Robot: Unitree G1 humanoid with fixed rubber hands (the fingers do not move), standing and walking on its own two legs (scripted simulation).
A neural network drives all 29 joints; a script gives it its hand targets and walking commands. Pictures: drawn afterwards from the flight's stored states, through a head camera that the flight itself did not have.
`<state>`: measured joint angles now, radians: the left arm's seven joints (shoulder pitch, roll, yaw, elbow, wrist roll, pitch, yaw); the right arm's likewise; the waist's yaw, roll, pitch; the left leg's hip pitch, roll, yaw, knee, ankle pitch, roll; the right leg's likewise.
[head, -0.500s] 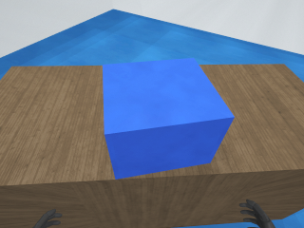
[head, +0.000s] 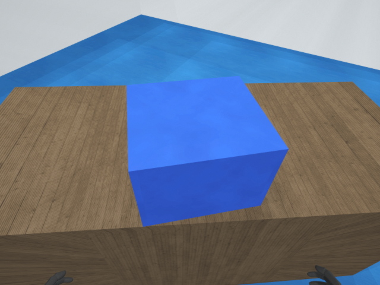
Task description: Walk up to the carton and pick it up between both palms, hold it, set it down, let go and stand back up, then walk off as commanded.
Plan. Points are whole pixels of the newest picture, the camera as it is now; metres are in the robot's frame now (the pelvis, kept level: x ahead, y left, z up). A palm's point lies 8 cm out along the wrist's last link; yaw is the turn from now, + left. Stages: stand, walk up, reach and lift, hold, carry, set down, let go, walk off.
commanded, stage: walk up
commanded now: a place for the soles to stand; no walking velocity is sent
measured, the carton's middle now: (194, 146) +0.46 -0.01 +0.03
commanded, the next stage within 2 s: none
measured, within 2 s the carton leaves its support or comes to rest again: neither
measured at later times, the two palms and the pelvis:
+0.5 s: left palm out of the picture +0.05 +0.21 -0.08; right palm out of the picture +0.06 -0.41 -0.10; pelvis -0.06 -0.10 -0.01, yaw +7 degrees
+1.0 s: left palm out of the picture +0.01 +0.24 -0.08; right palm out of the picture +0.10 -0.39 -0.08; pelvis -0.06 -0.09 +0.00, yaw +7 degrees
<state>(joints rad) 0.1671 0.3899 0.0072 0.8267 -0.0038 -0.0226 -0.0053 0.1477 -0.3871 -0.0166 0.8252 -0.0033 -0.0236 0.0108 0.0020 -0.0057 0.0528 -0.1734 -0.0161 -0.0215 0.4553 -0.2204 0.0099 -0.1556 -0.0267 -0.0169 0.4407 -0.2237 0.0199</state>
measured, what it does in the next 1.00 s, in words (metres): steps to the right: right foot, then left foot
